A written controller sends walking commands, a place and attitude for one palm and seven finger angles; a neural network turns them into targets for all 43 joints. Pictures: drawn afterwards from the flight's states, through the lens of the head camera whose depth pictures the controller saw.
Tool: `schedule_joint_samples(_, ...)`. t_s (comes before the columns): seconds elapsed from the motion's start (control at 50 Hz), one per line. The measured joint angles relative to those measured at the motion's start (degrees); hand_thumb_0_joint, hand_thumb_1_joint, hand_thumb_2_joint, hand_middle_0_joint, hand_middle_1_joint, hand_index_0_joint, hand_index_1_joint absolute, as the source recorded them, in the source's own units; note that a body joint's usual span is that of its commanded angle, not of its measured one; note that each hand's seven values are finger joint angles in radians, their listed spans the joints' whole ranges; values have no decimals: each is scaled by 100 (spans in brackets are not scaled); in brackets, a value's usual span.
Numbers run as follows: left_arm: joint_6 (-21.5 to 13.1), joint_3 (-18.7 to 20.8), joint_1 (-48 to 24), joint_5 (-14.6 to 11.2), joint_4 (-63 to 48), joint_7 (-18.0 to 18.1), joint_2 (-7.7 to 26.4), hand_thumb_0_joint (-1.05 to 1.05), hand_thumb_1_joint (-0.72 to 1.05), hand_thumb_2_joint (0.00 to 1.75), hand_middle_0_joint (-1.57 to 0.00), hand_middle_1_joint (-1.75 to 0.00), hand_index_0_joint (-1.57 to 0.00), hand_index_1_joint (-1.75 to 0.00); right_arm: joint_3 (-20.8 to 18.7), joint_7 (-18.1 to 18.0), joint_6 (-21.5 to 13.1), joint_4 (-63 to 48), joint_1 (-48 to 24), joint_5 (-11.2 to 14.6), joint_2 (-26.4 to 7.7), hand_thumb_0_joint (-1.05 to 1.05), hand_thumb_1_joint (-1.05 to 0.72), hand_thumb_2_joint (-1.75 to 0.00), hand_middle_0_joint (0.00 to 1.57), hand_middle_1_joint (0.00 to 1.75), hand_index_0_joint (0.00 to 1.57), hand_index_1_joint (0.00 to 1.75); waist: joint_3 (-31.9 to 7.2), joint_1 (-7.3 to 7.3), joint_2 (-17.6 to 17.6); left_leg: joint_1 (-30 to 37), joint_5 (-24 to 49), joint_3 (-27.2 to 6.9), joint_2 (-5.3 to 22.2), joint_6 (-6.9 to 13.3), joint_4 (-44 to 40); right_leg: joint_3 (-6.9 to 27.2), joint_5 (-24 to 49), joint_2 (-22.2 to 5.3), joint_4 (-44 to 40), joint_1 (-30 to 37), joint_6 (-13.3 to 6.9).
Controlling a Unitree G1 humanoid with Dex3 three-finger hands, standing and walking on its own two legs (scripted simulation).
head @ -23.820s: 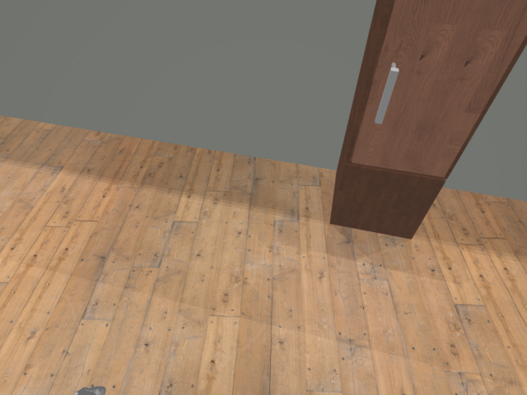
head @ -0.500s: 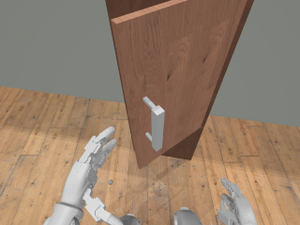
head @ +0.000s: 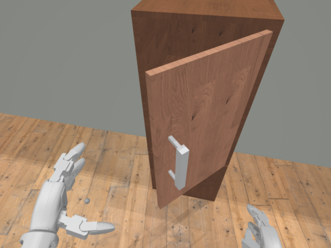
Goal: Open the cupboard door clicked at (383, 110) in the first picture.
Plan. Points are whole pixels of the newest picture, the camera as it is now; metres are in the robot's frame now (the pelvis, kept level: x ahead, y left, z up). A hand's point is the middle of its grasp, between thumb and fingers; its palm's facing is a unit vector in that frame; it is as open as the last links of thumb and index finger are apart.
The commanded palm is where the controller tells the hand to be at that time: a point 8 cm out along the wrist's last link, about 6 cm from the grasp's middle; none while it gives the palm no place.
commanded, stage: draw the hand back to the body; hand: left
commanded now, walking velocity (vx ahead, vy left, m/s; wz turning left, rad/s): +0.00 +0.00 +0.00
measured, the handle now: (176, 164) +0.34 +0.00 +0.01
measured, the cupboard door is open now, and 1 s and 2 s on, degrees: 46 46 46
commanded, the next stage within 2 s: step back with the hand held close in 0.90 s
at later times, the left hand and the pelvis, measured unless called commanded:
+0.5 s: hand (28, 162) +0.21 +0.25 +0.19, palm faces +0.42 -0.80 -0.42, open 9.3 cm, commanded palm +0.16 +0.30 +0.21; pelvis +0.02 +0.00 +0.04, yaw -1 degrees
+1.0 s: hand (25, 161) +0.21 +0.25 +0.20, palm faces +0.45 -0.80 -0.40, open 7.4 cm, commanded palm +0.16 +0.29 +0.22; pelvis +0.01 -0.01 +0.05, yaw -1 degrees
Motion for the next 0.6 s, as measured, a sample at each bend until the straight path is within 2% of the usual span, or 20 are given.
schedule_joint_samples(0.08,71,122,-38,125,55,272,30,-1,-15,44,-17,-30,-16,-30,62,-27,-48,229,-20,-35,35,2,-90,-90,20,30,20,30,115,42,27,413,158,15,-13,17,-410,21,129,-23,-372,403,14)
schedule_joint_samples(0.18,27,403,-146,148,145,400,129,-1,1,51,-18,-30,-17,-30,99,-27,-153,539,-97,-57,57,2,-90,-90,20,30,20,30,265,84,44,899,336,32,-11,24,-887,43,281,-33,-805,872,19)
schedule_joint_samples(0.38,-173,1102,-400,92,244,431,283,0,36,66,-19,-30,-19,-30,-8,20,-325,960,-337,-82,11,2,-90,-90,20,30,20,30,464,165,63,1650,680,65,19,17,-1736,82,590,-25,-1585,1589,14)
schedule_joint_samples(0.6,-368,1809,-760,21,382,446,420,0,73,82,-20,-30,-20,-30,-133,80,-349,1196,-564,-92,-28,2,-90,-90,20,30,20,30,603,255,50,2113,936,77,73,-11,-2310,93,838,11,-2135,2040,-16)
